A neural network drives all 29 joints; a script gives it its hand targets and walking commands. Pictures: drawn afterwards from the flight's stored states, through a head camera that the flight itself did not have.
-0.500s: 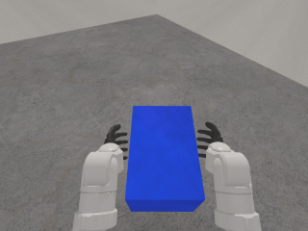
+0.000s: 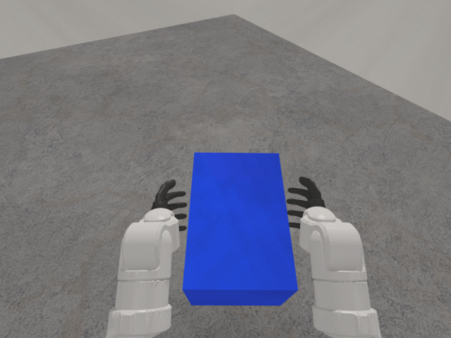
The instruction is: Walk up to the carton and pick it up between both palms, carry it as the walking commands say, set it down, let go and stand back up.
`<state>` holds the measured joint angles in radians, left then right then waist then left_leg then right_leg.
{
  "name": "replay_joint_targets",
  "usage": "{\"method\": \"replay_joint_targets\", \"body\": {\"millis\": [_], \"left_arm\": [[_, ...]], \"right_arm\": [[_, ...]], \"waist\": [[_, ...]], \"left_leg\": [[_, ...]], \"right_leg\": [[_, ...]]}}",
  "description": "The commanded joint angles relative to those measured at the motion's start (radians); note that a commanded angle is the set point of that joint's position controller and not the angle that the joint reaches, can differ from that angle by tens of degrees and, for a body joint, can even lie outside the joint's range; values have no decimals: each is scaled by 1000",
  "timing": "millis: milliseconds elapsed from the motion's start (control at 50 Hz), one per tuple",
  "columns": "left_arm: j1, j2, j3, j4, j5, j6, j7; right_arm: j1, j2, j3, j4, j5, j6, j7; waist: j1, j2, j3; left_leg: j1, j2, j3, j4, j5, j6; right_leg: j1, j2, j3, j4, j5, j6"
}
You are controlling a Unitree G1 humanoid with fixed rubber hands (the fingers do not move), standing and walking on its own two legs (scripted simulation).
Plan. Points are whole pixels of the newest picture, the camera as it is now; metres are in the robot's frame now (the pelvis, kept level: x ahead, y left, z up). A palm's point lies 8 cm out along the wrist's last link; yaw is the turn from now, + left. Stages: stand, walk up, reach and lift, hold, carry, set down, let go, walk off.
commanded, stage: carry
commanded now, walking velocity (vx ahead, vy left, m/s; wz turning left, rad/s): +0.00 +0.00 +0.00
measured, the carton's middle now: (236, 227) +0.33 +0.00 +0.00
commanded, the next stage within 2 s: hold in 0.74 s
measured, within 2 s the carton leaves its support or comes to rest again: neither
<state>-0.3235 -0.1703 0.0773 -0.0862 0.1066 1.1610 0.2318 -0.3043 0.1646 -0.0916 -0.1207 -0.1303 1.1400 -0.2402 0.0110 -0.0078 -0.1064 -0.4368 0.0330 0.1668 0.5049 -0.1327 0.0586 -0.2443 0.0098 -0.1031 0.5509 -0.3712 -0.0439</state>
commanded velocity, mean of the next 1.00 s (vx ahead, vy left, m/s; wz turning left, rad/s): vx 0.00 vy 0.00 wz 0.00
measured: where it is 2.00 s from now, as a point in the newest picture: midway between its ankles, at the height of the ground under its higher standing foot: outside the picture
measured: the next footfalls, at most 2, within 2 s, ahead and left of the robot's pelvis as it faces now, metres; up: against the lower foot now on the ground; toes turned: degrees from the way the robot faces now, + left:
none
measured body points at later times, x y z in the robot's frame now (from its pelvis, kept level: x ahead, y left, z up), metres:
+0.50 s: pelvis +0.00 -0.01 +0.00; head -0.01 -0.01 +0.45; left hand +0.31 +0.12 +0.07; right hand +0.31 -0.15 +0.07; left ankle +0.08 +0.09 -0.73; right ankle -0.05 -0.09 -0.73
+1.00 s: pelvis +0.00 +0.00 +0.01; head -0.02 +0.01 +0.46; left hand +0.29 +0.11 +0.02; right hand +0.26 -0.16 +0.02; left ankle +0.08 +0.12 -0.73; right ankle -0.05 -0.09 -0.73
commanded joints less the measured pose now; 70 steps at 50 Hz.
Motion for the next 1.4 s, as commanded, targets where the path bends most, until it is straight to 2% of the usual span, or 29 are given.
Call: {"method": "replay_joint_targets", "body": {"millis": [0,40,80,120,160,180,200,300,400,420,480,520,560,580,600,620,640,680,720,740,760,860,900,940,1100,1200,1220,1280,1380], "left_arm": [[-455,-1044,-523,-252,-339,-69,-206],[-355,-909,-333,85,-208,-100,-215],[-437,-1070,-496,-265,-339,-103,-205],[-387,-966,-415,-69,-255,-96,-211],[-395,-1074,-511,-204,-325,-74,-210],[-299,-925,-378,69,-222,-89,-215],[-466,-1030,-506,-253,-333,-108,-218],[-432,-1009,-490,-198,-298,-104,-211],[-352,-900,-358,38,-229,-142,-232],[-456,-1073,-524,-313,-370,-143,-216],[-328,-910,-356,60,-204,-137,-219],[-449,-1052,-531,-347,-379,-162,-213],[-374,-865,-344,97,-199,-167,-224],[-388,-1007,-491,-228,-322,-171,-215],[-361,-935,-419,-71,-263,-172,-218],[-378,-1009,-482,-261,-335,-168,-212],[-340,-868,-344,89,-186,-177,-224],[-405,-1029,-506,-281,-340,-160,-206],[-308,-885,-398,-63,-241,-150,-213],[-1,-578,-150,288,29,-246,-236],[-95,-513,-211,387,-1,-329,-251],[-474,-935,-597,-116,-237,-539,-371],[-328,-965,-525,-54,-167,-502,-348],[-299,-941,-505,-13,-132,-464,-353],[-416,-1058,-450,178,-153,-428,-405],[-577,-1086,-366,335,-137,-402,-405],[-623,-1096,-355,375,-116,-404,-409],[-769,-1150,-377,426,-146,-418,-413],[-832,-1175,-315,505,-132,-429,-375]], "right_arm": [[-350,1026,478,-169,302,-38,211],[-317,916,342,144,206,-74,216],[-430,1080,536,-215,354,-68,214],[-306,978,408,33,252,-68,222],[-408,1032,501,-198,324,-58,213],[-257,903,356,119,206,-65,215],[-328,1055,493,-120,299,-70,220],[-338,1018,466,-85,290,-74,227],[-325,919,403,58,224,-120,223],[-475,1076,577,-293,385,-119,213],[-335,923,398,94,227,-114,224],[-443,1051,550,-327,384,-138,212],[-281,880,336,173,168,-144,218],[-378,1006,512,-178,338,-151,220],[-292,943,415,4,244,-145,220],[-368,1032,531,-225,355,-141,213],[-283,888,359,126,190,-154,230],[-398,1011,536,-263,331,-131,206],[-291,912,432,-2,253,-126,212],[-44,614,157,349,-20,-229,251],[-90,555,125,536,-12,-332,245],[-516,1093,635,23,275,-558,334],[-523,1099,708,55,304,-557,374],[-467,1157,721,163,304,-528,397],[-513,1088,548,358,194,-519,437],[-628,1061,418,578,146,-510,473],[-689,1011,370,578,134,-527,471],[-783,991,295,636,101,-535,483],[-936,937,241,684,112,-571,510]], "waist": [[-2,-11,-379],[0,-21,-355],[1,-17,-359],[0,29,-364],[0,46,-303],[-4,55,-331],[-9,-1,-333],[-3,93,-321],[-8,-77,-315],[-6,-59,-306],[-2,-2,-333],[-5,30,-333],[-7,16,-327],[-8,60,-325],[-10,30,-305],[-10,-9,-326],[-7,-15,-310],[-6,-38,-311],[-4,50,-333],[8,-107,82],[-35,-61,104],[9,-132,-592],[146,44,-518],[187,37,-349],[56,-2,-154],[62,-31,-70],[61,85,-81],[-32,40,-131],[4,88,-148]], "left_leg": [[263,145,-161,-22,255,8],[251,142,-152,-1,280,12],[267,130,-143,3,275,11],[260,139,-151,2,278,12],[261,136,-152,-9,224,11],[264,132,-147,-16,182,8],[239,138,-170,-26,154,13],[269,137,-168,-19,248,17],[193,112,-133,9,124,2],[209,121,-138,2,164,2],[235,130,-142,11,219,5],[247,128,-127,-5,168,15],[236,132,-124,17,220,13],[268,129,-135,-14,204,12],[266,132,-138,-1,231,14],[261,134,-133,-9,170,10],[232,126,-143,-4,141,18],[236,128,-140,10,205,5],[245,120,-129,6,174,6],[590,-79,-236,-60,136,1],[594,-73,-244,-37,156,-12],[512,-124,-283,-15,466,-38],[487,-137,-269,-23,433,-50],[433,-148,-246,-33,302,-56],[599,-112,-259,-65,159,-74],[613,-93,-281,-86,40,-79],[577,-85,-294,-99,-8,-86],[556,-63,-303,-126,-105,-92],[589,-43,-360,-136,-238,-94]], "right_leg": [[52,-127,116,-66,252,-30],[63,-134,126,-66,332,-26],[51,-126,111,-65,308,-31],[55,-133,113,-60,300,-25],[-3,-140,120,-81,241,-33],[10,-141,122,-96,218,-27],[37,-136,124,-109,211,-45],[13,-126,102,-68,199,-28],[87,-166,145,-102,438,-27],[65,-161,122,-62,433,-33],[31,-135,120,-74,315,-35],[32,-147,127,-105,289,-42],[68,-145,120,-84,368,-41],[30,-136,102,-82,278,-46],[11,-129,104,-81,279,-43],[35,-127,85,-96,235,-45],[35,-130,119,-113,245,-41],[40,-135,102,-86,325,-41],[61,-147,108,-92,313,-37],[-140,-16,275,-207,352,16],[-175,-23,285,-213,315,-7],[291,-3,317,-51,1039,60],[187,9,310,-87,775,41],[137,-1,298,-117,663,52],[-47,18,250,-200,270,-1],[-128,21,247,-214,65,-48],[-91,21,243,-181,78,-48],[-73,58,214,-163,56,-41],[-145,47,223,-128,-4,-50]]}}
